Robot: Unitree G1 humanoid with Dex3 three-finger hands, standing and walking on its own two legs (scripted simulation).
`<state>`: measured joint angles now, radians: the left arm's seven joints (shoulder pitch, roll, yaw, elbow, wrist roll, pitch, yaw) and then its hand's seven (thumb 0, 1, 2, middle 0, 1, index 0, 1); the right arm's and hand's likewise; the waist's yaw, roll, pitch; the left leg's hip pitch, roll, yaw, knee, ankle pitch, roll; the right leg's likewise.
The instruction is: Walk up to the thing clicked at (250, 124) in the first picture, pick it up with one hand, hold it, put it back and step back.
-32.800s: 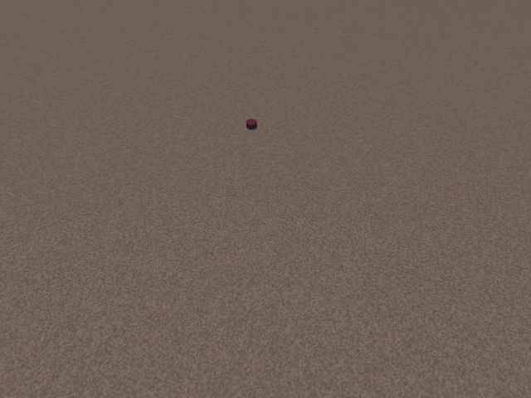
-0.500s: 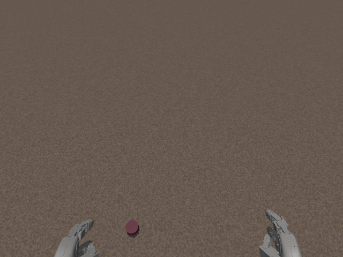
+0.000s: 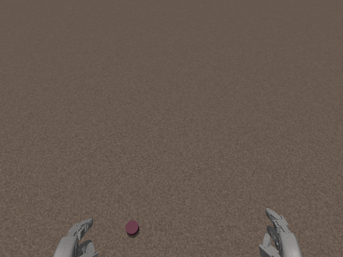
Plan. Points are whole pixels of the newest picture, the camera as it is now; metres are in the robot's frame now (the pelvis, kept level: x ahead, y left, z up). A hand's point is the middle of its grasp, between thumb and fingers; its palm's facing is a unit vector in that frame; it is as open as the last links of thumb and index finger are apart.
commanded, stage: home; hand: left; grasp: from above
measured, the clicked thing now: (132, 227) +0.42 +0.21 -0.70
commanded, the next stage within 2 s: stand in 0.52 s
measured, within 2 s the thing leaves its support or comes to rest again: neither
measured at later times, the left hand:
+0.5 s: hand out of the picture +0.16 +0.18 -0.04, palm faces +0.05 -0.98 -0.20, open 7.4 cm
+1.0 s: hand out of the picture +0.07 +0.24 -0.11, palm faces +0.04 -0.94 -0.33, open 7.4 cm
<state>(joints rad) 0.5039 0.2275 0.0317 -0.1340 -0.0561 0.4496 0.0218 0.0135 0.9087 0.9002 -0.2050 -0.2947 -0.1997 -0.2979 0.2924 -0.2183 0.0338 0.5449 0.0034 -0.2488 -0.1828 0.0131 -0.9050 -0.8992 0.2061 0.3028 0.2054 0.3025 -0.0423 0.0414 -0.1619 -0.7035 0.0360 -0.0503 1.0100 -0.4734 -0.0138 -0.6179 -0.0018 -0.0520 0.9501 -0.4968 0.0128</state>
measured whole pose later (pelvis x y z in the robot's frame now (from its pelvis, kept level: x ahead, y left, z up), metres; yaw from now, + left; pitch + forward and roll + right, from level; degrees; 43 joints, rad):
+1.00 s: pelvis -0.01 +0.01 +0.04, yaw +0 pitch -2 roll +0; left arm 0.23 0.29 0.05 0.87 0.04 0.04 0.04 0.01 0.91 0.90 -0.21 -0.30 -0.20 -0.30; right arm 0.19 -0.29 -0.04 0.95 -0.05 -0.02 -0.01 0.01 -0.91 -0.90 0.20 0.30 0.20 0.30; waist 0.02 -0.01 0.04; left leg -0.31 0.00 -0.01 0.66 -0.31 0.01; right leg -0.26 -0.04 -0.02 0.65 -0.35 0.03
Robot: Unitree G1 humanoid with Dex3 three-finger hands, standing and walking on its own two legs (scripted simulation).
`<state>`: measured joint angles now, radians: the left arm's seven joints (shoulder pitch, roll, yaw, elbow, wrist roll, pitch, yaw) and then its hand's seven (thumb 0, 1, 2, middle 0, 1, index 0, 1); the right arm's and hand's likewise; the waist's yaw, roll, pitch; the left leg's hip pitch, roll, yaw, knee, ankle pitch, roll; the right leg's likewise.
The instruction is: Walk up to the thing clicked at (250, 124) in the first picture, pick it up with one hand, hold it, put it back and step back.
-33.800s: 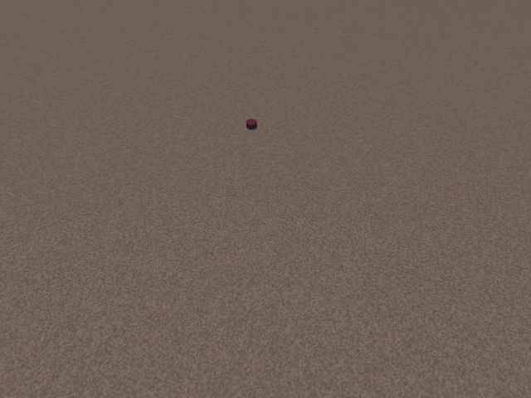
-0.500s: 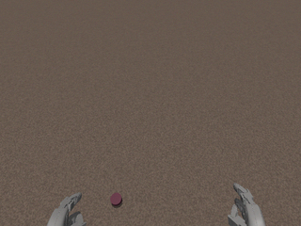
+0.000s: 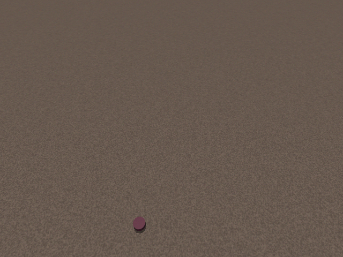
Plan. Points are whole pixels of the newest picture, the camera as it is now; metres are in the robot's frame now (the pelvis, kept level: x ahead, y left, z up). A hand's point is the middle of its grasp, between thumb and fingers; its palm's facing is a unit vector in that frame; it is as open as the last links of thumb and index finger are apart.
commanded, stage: stand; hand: left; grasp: from above
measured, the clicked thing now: (139, 223) +0.43 +0.21 -0.74
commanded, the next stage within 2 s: none
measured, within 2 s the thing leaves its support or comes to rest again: neither
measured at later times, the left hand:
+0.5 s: hand out of the picture +0.03 +0.24 -0.14, palm faces +0.03 -0.94 -0.34, open 7.4 cm
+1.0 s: hand out of the picture +0.06 +0.23 -0.14, palm faces +0.01 -0.94 -0.33, open 7.4 cm
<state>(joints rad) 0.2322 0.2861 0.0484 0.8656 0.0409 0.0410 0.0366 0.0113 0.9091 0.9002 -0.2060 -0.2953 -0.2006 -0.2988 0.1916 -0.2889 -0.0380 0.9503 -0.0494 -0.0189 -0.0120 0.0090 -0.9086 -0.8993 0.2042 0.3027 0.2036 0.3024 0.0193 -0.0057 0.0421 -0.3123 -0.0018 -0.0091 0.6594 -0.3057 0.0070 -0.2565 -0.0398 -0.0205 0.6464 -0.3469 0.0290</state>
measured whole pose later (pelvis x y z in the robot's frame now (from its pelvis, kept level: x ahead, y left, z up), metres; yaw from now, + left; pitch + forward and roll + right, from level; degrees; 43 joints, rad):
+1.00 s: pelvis +0.00 -0.01 +0.02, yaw +0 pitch -4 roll +0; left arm 0.14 0.30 0.03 1.15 0.02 0.00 0.02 0.01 0.91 0.90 -0.21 -0.30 -0.20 -0.30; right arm 0.13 -0.31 -0.01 1.15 -0.02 0.00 -0.01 0.00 -0.91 -0.90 0.20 0.30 0.20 0.30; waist 0.00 0.01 0.07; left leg -0.13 0.01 -0.01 0.35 -0.16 -0.01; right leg -0.08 -0.03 -0.03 0.35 -0.20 0.02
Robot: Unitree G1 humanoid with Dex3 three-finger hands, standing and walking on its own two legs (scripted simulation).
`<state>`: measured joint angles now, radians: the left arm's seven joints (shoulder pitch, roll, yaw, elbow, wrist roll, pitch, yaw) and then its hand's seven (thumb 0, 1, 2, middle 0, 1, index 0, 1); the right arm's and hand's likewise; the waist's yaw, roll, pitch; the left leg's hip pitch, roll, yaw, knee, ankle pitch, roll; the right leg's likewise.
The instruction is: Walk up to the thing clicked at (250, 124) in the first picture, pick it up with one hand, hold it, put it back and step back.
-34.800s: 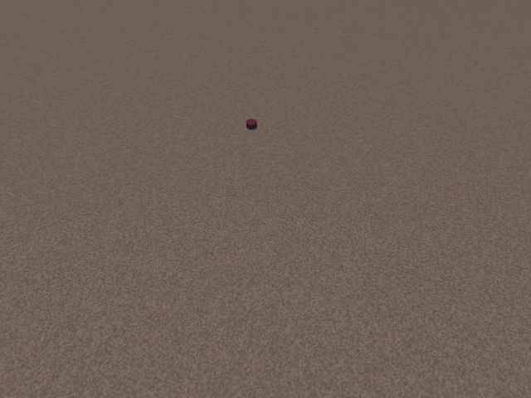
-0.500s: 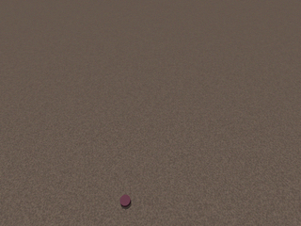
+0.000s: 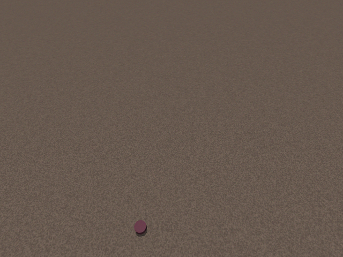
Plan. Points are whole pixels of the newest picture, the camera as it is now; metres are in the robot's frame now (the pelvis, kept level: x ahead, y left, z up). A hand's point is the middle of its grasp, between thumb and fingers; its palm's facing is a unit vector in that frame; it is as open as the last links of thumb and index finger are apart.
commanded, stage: stand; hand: left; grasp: from above
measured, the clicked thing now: (140, 227) +0.43 +0.22 -0.77
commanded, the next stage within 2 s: step back in 1.14 s
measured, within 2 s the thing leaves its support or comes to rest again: neither
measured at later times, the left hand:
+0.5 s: hand out of the picture +0.08 +0.24 -0.16, palm faces +0.01 -0.94 -0.33, open 7.4 cm
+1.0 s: hand out of the picture +0.09 +0.24 -0.16, palm faces -0.01 -0.94 -0.34, open 7.4 cm
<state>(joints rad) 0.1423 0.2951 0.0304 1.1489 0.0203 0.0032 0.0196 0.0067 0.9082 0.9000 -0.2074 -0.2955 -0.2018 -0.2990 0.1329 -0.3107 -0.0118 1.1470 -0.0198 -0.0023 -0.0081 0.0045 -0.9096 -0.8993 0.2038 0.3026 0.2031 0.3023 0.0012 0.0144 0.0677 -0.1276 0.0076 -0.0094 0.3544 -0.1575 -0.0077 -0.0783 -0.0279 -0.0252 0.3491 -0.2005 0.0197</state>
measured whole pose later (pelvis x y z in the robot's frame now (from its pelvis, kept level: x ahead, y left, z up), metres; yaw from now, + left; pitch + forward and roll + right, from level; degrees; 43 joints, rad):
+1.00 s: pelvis +0.01 -0.01 +0.00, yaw +0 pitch -3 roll +0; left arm 0.12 0.33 0.02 1.13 0.01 -0.01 0.01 0.01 0.91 0.90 -0.21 -0.30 -0.20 -0.30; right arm 0.11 -0.33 -0.01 1.15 -0.02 -0.01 0.00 0.00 -0.91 -0.90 0.20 0.30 0.20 0.30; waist -0.01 0.01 0.06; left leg -0.11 0.02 -0.01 0.32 -0.16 -0.02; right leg -0.07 -0.02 -0.02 0.32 -0.20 0.01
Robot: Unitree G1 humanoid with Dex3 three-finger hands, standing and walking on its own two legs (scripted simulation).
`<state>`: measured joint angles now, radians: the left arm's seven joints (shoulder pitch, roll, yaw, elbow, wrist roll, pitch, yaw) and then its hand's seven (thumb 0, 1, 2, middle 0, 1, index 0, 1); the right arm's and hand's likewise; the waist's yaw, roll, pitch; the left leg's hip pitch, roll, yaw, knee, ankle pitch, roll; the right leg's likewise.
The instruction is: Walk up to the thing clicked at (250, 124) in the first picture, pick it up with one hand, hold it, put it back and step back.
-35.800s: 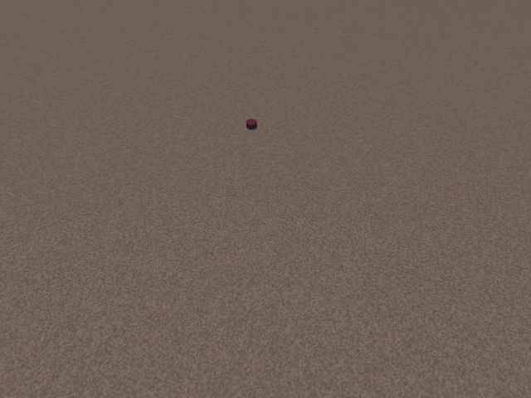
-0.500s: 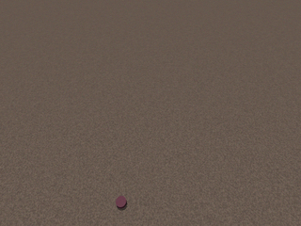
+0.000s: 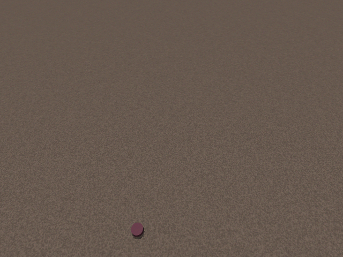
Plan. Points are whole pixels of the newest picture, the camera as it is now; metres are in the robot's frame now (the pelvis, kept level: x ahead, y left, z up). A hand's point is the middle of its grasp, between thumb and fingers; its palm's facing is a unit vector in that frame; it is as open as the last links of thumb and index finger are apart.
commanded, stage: stand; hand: left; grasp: from above
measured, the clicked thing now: (137, 229) +0.42 +0.22 -0.77
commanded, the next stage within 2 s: step back in 0.14 s
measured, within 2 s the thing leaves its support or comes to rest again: neither
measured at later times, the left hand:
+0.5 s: hand out of the picture +0.09 +0.30 -0.18, palm faces -0.01 -0.92 -0.38, open 7.4 cm
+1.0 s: hand out of the picture -0.04 +0.27 -0.16, palm faces -0.07 -0.92 -0.40, open 7.4 cm
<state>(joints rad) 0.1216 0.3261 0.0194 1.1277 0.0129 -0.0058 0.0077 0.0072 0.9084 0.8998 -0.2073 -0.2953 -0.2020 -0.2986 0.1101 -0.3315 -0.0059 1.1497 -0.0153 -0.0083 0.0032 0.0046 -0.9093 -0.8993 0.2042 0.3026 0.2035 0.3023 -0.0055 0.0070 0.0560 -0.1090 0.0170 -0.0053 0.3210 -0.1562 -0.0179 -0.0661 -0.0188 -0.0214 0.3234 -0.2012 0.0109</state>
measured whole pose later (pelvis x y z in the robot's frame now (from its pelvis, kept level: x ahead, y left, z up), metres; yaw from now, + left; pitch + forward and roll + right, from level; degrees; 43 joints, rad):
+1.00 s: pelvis -0.14 +0.02 -0.02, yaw -4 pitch -2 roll +1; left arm 0.18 0.34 0.07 0.86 0.03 0.04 0.01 0.01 0.91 0.90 -0.21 -0.30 -0.20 -0.30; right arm 0.14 -0.40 -0.04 0.89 0.01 0.05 -0.01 0.00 -0.91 -0.90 0.21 0.30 0.20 0.30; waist 0.00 0.02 0.16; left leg -0.48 -0.12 -0.11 1.09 -0.48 -0.01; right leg -0.26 0.00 0.03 0.62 -0.32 -0.02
